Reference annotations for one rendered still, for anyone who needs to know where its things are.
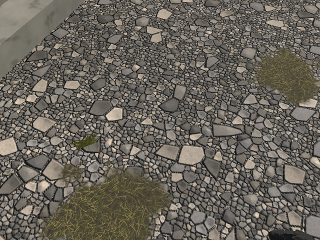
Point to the robot right hand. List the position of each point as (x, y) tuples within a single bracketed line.
[(289, 235)]

